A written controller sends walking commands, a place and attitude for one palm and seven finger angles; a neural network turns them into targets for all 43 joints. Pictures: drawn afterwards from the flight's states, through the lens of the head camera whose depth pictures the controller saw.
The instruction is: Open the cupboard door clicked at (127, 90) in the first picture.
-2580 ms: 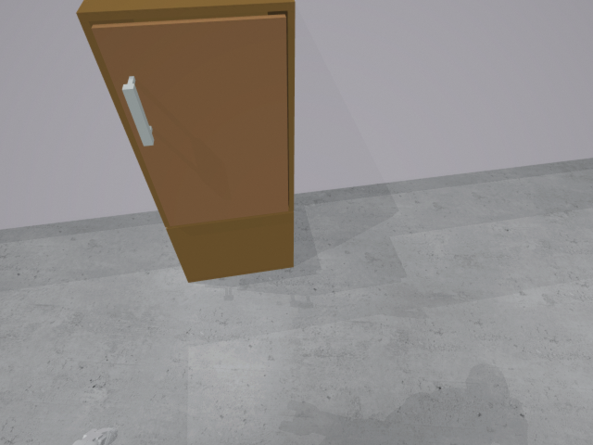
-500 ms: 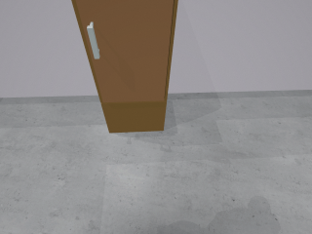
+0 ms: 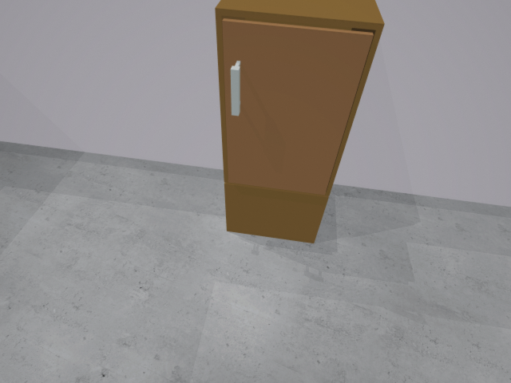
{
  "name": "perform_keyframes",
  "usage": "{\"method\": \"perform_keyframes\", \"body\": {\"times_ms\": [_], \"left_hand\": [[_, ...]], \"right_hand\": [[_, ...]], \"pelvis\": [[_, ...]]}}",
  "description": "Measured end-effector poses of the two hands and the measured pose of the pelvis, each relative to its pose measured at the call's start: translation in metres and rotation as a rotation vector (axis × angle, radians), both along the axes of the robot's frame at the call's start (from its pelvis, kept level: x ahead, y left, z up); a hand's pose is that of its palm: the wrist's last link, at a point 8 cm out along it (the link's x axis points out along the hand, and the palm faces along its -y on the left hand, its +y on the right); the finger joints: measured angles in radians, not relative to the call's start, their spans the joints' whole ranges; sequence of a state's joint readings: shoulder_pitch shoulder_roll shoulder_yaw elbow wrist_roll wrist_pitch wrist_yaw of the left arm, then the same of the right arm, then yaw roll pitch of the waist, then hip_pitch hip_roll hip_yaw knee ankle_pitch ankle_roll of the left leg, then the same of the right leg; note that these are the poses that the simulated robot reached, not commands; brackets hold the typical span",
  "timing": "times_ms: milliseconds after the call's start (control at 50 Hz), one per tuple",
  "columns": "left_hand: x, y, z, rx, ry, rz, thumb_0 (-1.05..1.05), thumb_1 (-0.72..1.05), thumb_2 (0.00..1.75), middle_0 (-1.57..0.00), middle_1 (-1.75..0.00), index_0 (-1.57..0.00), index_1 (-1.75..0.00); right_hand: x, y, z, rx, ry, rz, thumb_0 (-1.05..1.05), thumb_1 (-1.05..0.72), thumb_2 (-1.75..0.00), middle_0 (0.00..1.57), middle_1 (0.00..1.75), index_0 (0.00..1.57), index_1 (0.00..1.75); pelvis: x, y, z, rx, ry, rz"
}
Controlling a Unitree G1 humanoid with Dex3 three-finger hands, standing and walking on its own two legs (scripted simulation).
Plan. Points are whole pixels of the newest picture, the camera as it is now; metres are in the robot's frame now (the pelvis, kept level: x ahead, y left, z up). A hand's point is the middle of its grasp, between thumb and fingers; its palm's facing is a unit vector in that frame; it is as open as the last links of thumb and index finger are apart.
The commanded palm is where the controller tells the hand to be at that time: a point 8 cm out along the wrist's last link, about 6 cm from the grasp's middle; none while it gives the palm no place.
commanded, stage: take the last steps up to it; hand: left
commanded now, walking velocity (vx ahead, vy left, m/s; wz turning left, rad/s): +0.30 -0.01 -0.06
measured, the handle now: (236, 88) +0.86 +0.16 +0.02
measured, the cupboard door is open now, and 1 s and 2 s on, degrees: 0 0 0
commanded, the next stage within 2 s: come to a stop and stand still in 0.62 s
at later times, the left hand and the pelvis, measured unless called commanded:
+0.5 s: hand (183, 315) +0.27 +0.18 -0.17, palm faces -0.09 -0.97 -0.21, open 7.4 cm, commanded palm none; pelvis +0.15 +0.00 -0.01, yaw -4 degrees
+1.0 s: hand (192, 303) +0.30 +0.17 -0.19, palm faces +0.00 -0.99 -0.17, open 7.3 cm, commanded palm none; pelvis +0.29 +0.00 +0.00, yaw -5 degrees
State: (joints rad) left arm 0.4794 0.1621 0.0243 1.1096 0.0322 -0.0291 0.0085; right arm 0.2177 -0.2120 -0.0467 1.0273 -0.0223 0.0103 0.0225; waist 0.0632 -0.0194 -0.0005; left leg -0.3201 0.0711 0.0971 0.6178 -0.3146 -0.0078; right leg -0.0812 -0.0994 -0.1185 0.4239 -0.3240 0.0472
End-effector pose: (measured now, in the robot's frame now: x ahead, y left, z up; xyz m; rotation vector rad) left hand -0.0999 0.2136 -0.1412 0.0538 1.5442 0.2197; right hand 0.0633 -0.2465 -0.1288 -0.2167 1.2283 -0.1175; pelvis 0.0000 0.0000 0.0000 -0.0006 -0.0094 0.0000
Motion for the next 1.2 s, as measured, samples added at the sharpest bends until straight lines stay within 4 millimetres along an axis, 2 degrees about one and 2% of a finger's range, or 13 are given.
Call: {"method": "perform_keyframes", "body": {"times_ms": [60,120,240,380,500,560,600,660,780,900,960,1040,1200], "left_hand": [[-0.004,0.015,-0.012,-0.027,0.073,0.003,0.00,0.91,0.90,-0.20,-0.30,-0.20,-0.30],[0.022,0.030,-0.012,-0.032,0.086,-0.037,0.01,0.91,0.90,-0.20,-0.30,-0.20,-0.30],[0.126,0.050,-0.005,-0.010,-0.094,-0.093,0.01,0.91,0.90,-0.19,-0.30,-0.19,-0.30],[0.257,0.045,0.005,0.021,-0.269,-0.169,0.00,0.92,0.90,-0.19,-0.30,-0.19,-0.30],[0.366,0.016,0.005,0.039,-0.361,-0.273,0.00,0.92,0.90,-0.19,-0.30,-0.19,-0.30],[0.401,-0.001,0.001,0.047,-0.423,-0.277,0.00,0.91,0.90,-0.19,-0.30,-0.19,-0.30],[0.409,-0.008,0.003,0.043,-0.428,-0.257,0.00,0.91,0.90,-0.19,-0.30,-0.20,-0.30],[0.407,-0.015,0.006,0.037,-0.383,-0.227,0.00,0.91,0.90,-0.20,-0.30,-0.20,-0.30],[0.405,-0.003,0.004,0.049,-0.288,-0.182,-0.02,0.95,0.90,-0.20,-0.30,-0.20,-0.30],[0.400,0.004,-0.018,0.003,-0.177,-0.135,-0.01,0.93,0.90,-0.20,-0.30,-0.20,-0.30],[0.400,0.006,-0.020,-0.003,-0.137,-0.129,0.00,0.92,0.90,-0.20,-0.30,-0.20,-0.30],[0.402,0.009,-0.012,0.017,-0.121,-0.140,0.00,0.91,0.90,-0.20,-0.30,-0.20,-0.30],[0.407,0.006,-0.001,0.113,-0.205,-0.175,0.00,0.91,0.90,-0.20,-0.30,-0.20,-0.30]], "right_hand": [[0.021,0.025,-0.005,-0.005,-0.056,0.000,0.01,-0.91,-0.90,0.20,0.30,0.19,0.30],[0.019,0.043,-0.001,0.004,-0.070,-0.056,0.00,-0.92,-0.90,0.20,0.30,0.20,0.30],[-0.011,0.051,0.001,-0.006,0.057,-0.132,-0.01,-0.95,-0.90,0.20,0.30,0.20,0.30],[-0.042,0.067,-0.008,0.058,0.254,-0.213,0.00,-0.92,-0.90,0.20,0.30,0.20,0.30],[-0.039,0.066,-0.021,0.117,0.381,-0.287,0.01,-0.91,-0.90,0.20,0.30,0.20,0.30],[-0.019,0.055,-0.029,0.136,0.417,-0.290,0.01,-0.91,-0.90,0.20,0.30,0.20,0.30],[0.008,0.043,-0.029,0.127,0.395,-0.275,0.01,-0.91,-0.90,0.20,0.30,0.20,0.30],[0.065,0.024,-0.026,0.099,0.303,-0.242,0.01,-0.91,-0.90,0.20,0.30,0.20,0.30],[0.183,0.003,-0.013,0.037,0.090,-0.172,0.01,-0.92,-0.90,0.20,0.30,0.19,0.30],[0.263,0.004,-0.007,-0.025,-0.012,-0.119,0.01,-0.93,-0.90,0.20,0.30,0.19,0.30],[0.286,0.013,-0.002,-0.021,-0.035,-0.099,0.01,-0.93,-0.90,0.20,0.30,0.19,0.30],[0.302,0.017,-0.003,0.002,-0.053,-0.090,0.01,-0.92,-0.90,0.20,0.30,0.20,0.30],[0.288,-0.009,-0.023,0.060,-0.071,-0.120,0.01,-0.90,-0.90,0.20,0.30,0.20,0.30]], "pelvis": [[0.013,0.017,-0.010,-0.005,-0.010,-0.014],[0.025,0.026,-0.006,-0.003,-0.019,-0.038],[0.056,0.035,0.005,0.007,-0.013,-0.042],[0.102,0.028,0.003,0.026,-0.007,-0.048],[0.154,0.003,-0.010,0.023,-0.003,-0.068],[0.177,-0.011,-0.018,0.011,-0.009,-0.061],[0.191,-0.015,-0.015,0.003,-0.012,-0.057],[0.211,-0.019,-0.006,-0.008,-0.006,-0.055],[0.249,-0.018,0.001,-0.022,0.008,-0.052],[0.285,-0.003,-0.007,-0.034,-0.021,-0.069],[0.290,-0.002,-0.005,-0.009,-0.018,-0.081],[0.284,-0.004,-0.002,-0.012,-0.009,-0.088],[0.264,-0.029,-0.012,0.017,-0.009,-0.092]]}}
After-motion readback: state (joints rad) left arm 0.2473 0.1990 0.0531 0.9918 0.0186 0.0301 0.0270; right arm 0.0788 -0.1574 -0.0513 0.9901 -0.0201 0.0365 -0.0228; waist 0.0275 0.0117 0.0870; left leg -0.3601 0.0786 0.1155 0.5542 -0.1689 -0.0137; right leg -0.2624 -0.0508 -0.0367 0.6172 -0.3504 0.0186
